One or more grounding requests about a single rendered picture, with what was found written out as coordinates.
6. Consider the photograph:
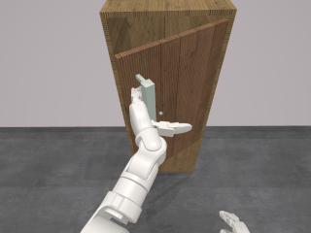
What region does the left robot upper arm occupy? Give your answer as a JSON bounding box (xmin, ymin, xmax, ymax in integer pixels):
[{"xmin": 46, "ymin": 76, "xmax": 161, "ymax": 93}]
[{"xmin": 82, "ymin": 216, "xmax": 129, "ymax": 233}]

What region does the handle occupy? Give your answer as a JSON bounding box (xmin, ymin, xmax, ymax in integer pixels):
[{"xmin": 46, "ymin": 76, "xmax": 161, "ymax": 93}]
[{"xmin": 135, "ymin": 74, "xmax": 156, "ymax": 122}]

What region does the robot left forearm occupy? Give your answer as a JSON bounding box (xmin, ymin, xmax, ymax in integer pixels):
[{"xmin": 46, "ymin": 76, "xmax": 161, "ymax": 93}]
[{"xmin": 80, "ymin": 128, "xmax": 167, "ymax": 233}]

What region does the left robot hand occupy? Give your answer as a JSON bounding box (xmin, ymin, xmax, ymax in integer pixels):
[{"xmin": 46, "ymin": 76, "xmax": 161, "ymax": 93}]
[{"xmin": 129, "ymin": 85, "xmax": 192, "ymax": 137}]

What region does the right robot hand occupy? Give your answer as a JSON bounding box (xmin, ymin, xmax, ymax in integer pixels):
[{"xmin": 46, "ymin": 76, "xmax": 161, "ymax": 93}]
[{"xmin": 219, "ymin": 211, "xmax": 250, "ymax": 233}]

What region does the cupboard door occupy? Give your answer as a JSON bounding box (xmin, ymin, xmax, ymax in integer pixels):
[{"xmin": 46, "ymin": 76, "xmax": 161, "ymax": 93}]
[{"xmin": 114, "ymin": 18, "xmax": 229, "ymax": 162}]

